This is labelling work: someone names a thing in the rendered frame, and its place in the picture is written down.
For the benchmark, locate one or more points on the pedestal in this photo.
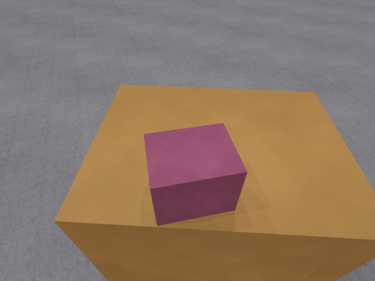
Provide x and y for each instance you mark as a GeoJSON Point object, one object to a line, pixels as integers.
{"type": "Point", "coordinates": [306, 211]}

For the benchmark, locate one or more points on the carton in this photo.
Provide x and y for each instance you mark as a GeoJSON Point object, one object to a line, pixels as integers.
{"type": "Point", "coordinates": [193, 172]}

